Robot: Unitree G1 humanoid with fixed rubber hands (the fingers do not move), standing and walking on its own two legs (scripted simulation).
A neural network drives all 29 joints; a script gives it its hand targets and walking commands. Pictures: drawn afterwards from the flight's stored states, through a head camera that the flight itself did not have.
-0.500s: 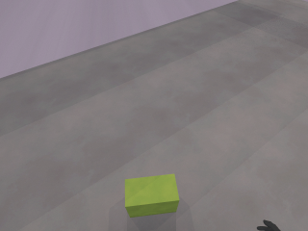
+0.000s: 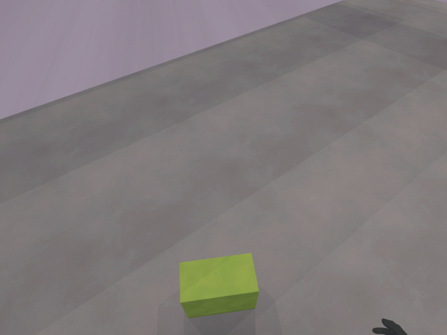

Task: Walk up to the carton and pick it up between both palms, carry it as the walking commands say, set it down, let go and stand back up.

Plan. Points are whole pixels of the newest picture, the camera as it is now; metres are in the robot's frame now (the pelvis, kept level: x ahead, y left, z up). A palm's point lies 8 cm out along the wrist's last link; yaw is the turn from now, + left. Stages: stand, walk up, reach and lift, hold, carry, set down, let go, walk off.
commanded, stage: reach and lift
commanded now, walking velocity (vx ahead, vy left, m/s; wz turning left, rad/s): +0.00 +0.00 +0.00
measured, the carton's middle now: (219, 286) +0.42 +0.03 -0.64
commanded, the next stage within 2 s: none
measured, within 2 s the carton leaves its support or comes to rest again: neither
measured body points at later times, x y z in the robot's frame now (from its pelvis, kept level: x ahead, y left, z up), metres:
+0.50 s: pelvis -0.01 -0.02 -0.02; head +0.14 -0.03 +0.40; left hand +0.21 +0.29 -0.12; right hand +0.21 -0.30 -0.14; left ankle +0.00 +0.11 -0.71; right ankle +0.03 -0.14 -0.71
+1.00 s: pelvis -0.06 -0.01 -0.07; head +0.17 -0.01 +0.31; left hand +0.34 +0.27 -0.16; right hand +0.35 -0.23 -0.17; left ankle +0.00 +0.11 -0.71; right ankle +0.03 -0.14 -0.71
